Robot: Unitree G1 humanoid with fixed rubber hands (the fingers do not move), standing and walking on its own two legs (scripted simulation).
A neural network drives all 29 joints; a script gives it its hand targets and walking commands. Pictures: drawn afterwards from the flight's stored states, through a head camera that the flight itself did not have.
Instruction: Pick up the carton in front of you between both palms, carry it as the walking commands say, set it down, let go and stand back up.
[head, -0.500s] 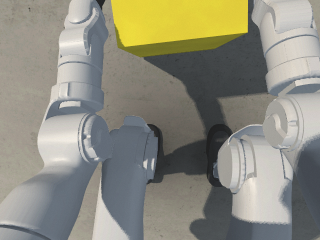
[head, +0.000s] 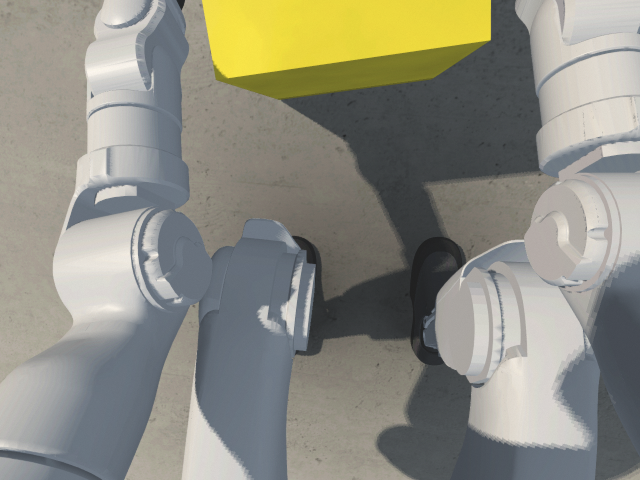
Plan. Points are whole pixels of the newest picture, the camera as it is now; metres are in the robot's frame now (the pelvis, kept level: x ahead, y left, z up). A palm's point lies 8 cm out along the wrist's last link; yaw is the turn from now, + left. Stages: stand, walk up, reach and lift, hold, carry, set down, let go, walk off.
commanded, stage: set down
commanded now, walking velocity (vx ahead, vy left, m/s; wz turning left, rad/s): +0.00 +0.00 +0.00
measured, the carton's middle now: out of the picture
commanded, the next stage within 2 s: let go in 1.48 s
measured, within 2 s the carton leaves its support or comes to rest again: neither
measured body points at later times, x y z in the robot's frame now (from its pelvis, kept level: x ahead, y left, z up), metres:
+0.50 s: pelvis +0.00 +0.01 +0.00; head +0.38 +0.01 +0.23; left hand +0.55 +0.23 -0.18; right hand +0.60 -0.17 -0.17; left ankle +0.10 +0.12 -0.33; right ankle +0.11 -0.11 -0.33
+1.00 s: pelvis +0.01 +0.01 +0.11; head +0.36 +0.01 +0.40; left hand +0.55 +0.23 -0.01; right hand +0.61 -0.15 -0.01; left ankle +0.10 +0.12 -0.33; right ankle +0.11 -0.11 -0.33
